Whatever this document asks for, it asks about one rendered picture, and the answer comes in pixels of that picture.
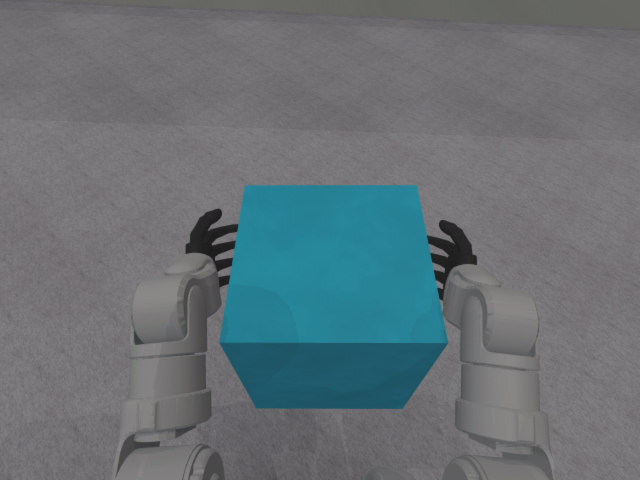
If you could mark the robot left hand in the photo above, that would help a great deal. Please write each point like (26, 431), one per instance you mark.
(201, 241)

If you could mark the robot right forearm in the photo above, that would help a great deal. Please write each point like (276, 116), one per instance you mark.
(499, 405)

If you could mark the carton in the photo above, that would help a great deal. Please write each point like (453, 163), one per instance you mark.
(332, 300)

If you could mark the robot right hand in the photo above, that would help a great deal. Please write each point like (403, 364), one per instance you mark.
(459, 253)

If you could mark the robot left forearm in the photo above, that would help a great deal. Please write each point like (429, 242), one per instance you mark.
(167, 388)

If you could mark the robot right upper arm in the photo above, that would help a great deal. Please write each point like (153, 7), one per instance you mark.
(475, 467)

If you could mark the robot left upper arm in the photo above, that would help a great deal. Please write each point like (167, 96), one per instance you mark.
(180, 462)

